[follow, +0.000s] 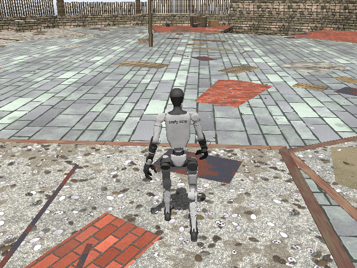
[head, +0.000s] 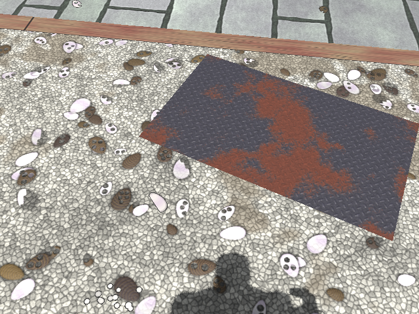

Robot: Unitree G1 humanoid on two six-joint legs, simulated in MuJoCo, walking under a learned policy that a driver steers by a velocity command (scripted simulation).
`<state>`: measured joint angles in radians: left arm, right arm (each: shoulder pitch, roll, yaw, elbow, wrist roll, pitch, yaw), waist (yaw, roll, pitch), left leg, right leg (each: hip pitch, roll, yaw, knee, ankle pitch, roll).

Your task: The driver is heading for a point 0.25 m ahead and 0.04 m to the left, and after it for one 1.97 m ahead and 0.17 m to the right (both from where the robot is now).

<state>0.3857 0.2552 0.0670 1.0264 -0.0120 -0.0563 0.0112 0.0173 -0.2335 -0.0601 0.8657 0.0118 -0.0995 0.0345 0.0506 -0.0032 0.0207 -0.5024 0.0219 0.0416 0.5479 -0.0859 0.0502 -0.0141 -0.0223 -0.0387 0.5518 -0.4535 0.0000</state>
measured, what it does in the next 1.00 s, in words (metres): walks ahead: right foot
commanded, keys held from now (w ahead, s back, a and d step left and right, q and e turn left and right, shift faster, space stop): no key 1.00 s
